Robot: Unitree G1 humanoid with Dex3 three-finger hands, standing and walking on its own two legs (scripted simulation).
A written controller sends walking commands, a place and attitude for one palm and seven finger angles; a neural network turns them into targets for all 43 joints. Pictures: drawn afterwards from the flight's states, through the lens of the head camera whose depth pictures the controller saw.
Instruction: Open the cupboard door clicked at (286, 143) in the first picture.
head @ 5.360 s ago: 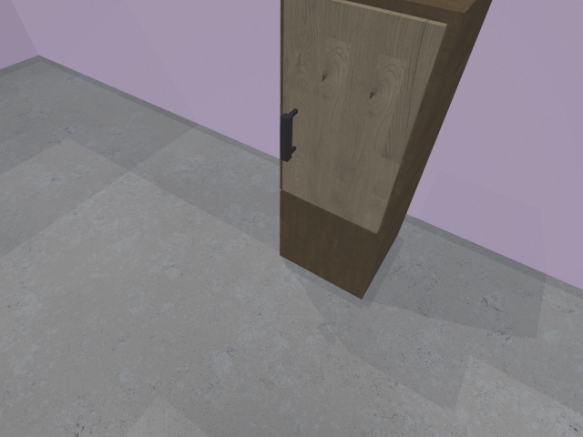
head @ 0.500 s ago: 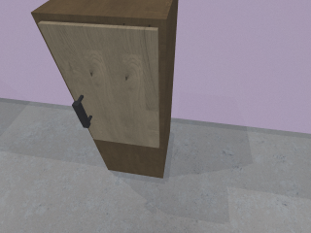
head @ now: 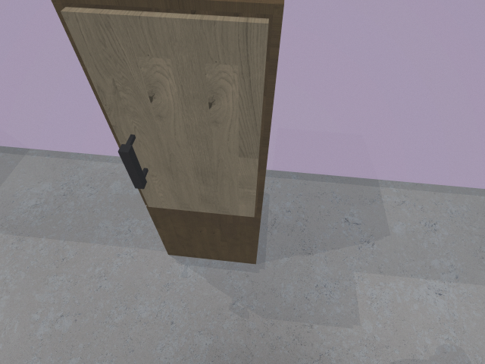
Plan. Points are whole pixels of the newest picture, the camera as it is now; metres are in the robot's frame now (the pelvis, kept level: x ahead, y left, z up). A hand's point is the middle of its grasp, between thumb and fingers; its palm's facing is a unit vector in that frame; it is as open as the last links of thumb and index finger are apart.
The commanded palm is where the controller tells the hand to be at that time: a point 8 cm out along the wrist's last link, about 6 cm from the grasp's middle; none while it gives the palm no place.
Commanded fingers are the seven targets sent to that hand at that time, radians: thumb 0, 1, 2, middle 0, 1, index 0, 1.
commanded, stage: shuffle to correct the standing spot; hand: left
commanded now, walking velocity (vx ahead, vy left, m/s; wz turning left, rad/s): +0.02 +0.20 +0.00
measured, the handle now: (136, 161) +0.56 +0.31 -0.08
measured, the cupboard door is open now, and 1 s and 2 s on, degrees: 0 0 0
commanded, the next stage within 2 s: come to a stop and stand still in 0.72 s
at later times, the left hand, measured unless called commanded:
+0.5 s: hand out of the picture +0.01 +0.26 -0.16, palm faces +0.05 -0.97 -0.26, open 7.3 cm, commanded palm none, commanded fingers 0.00 0.90 0.90 -0.20 -0.30 -0.20 -0.30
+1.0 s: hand out of the picture +0.01 +0.32 -0.15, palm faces +0.05 -0.97 -0.22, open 7.3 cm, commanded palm none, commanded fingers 0.00 0.90 0.90 -0.20 -0.30 -0.20 -0.30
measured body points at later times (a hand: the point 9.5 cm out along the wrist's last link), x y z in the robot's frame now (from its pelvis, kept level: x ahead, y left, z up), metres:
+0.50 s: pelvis +0.00 +0.06 +0.01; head +0.05 +0.06 +0.46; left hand +0.01 +0.31 -0.14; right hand +0.10 -0.19 -0.13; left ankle +0.03 +0.23 -0.69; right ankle -0.02 -0.09 -0.72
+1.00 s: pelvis +0.01 +0.15 +0.02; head +0.05 +0.13 +0.47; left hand +0.01 +0.37 -0.13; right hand +0.07 -0.09 -0.14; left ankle +0.02 +0.29 -0.68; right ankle -0.01 +0.03 -0.72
